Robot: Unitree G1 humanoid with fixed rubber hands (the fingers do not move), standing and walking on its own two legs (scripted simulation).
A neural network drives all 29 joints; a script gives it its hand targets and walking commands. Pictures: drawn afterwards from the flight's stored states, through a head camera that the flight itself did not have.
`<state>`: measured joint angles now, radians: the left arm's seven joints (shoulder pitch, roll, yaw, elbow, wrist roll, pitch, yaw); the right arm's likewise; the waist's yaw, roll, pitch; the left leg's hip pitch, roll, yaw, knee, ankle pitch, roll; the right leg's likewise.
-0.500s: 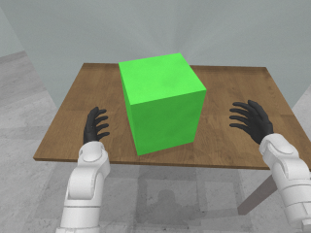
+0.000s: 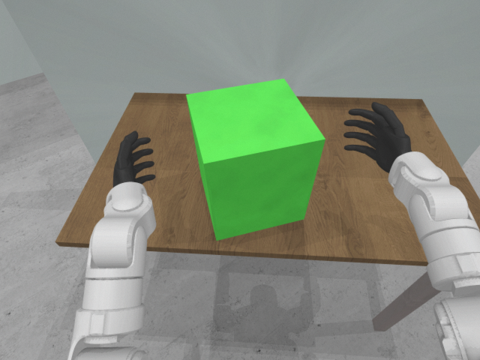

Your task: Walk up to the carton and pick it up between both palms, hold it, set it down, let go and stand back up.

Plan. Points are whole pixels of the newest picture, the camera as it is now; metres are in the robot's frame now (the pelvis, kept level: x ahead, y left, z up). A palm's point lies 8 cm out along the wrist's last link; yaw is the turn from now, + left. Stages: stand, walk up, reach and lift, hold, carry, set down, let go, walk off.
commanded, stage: reach and lift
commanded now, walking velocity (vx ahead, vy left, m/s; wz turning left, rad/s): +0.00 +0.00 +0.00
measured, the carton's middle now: (249, 161) +0.50 +0.00 +0.01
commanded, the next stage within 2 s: none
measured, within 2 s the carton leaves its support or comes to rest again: neither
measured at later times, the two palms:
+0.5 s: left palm (131, 142) +0.40 +0.19 +0.16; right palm (368, 112) +0.47 -0.20 +0.17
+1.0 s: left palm (123, 113) +0.46 +0.21 +0.18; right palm (353, 86) +0.51 -0.18 +0.19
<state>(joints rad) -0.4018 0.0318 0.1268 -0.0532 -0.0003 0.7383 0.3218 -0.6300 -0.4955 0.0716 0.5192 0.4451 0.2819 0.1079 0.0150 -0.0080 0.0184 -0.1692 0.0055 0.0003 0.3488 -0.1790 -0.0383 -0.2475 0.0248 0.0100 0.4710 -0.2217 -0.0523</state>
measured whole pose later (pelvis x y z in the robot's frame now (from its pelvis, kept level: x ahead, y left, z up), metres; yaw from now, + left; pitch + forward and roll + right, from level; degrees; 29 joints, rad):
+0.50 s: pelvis +0.01 +0.00 +0.00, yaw +0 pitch +7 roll +2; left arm -0.70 0.09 0.15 0.19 -0.02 0.71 0.32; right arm -0.92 -0.52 0.12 0.73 0.47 0.31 0.13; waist 0.06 0.00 -0.02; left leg -0.29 0.01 0.00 0.35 -0.18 -0.04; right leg -0.36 0.03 0.01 0.45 -0.21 -0.05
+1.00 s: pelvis +0.01 +0.00 +0.00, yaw +0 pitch +16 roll +2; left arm -1.01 0.19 0.17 0.65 -0.09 0.53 0.32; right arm -1.18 -0.53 0.17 1.01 0.49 0.32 0.14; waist 0.10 0.00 -0.15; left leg -0.47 0.01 0.00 0.35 -0.16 -0.04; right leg -0.54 0.03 0.01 0.45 -0.19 -0.05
